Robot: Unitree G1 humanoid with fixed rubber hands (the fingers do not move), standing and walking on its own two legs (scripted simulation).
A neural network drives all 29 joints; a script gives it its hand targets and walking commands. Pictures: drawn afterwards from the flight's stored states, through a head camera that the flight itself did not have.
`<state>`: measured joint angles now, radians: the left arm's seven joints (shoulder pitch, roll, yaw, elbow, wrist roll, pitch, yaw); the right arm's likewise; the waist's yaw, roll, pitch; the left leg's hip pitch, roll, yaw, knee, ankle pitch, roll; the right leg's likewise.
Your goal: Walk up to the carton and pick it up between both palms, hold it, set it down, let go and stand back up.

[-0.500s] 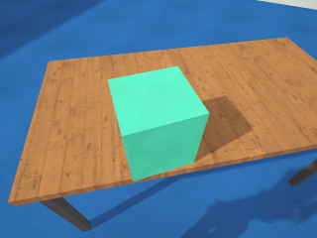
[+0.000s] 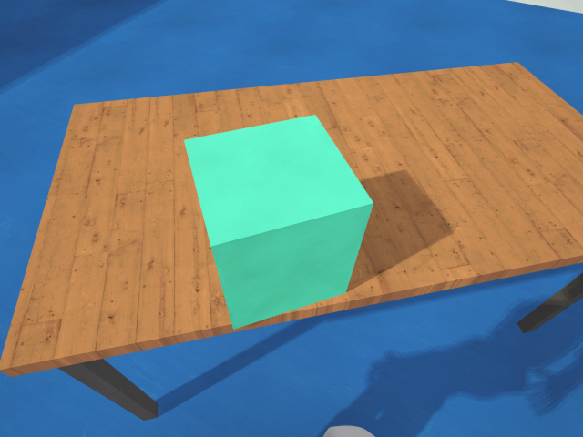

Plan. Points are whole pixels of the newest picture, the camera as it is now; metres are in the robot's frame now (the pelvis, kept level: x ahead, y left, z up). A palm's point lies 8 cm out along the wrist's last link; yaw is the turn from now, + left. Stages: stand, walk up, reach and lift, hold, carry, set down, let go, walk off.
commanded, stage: walk up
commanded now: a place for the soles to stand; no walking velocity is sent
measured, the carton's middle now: (273, 224) +0.42 +0.03 +0.01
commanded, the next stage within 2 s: none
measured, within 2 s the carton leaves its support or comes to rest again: neither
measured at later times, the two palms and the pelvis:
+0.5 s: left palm out of the picture +0.05 +0.15 -0.11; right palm out of the picture +0.10 -0.40 -0.12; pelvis -0.01 -0.13 -0.01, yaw +10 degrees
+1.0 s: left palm out of the picture -0.10 +0.16 -0.15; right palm out of the picture +0.05 -0.34 -0.09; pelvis -0.05 -0.10 +0.00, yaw +22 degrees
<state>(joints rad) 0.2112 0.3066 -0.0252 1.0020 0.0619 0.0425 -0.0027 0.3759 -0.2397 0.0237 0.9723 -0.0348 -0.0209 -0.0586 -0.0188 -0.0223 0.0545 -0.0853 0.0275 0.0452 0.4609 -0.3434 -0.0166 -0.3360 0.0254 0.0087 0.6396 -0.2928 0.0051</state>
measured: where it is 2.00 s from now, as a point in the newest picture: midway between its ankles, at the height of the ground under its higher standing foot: outside the picture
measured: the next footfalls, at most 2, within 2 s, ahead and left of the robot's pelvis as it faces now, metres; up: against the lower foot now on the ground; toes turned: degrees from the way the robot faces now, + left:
right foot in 0.26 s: +0.13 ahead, -0.25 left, +0.00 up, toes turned +1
left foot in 0.72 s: -0.05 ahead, +0.03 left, +0.00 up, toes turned +21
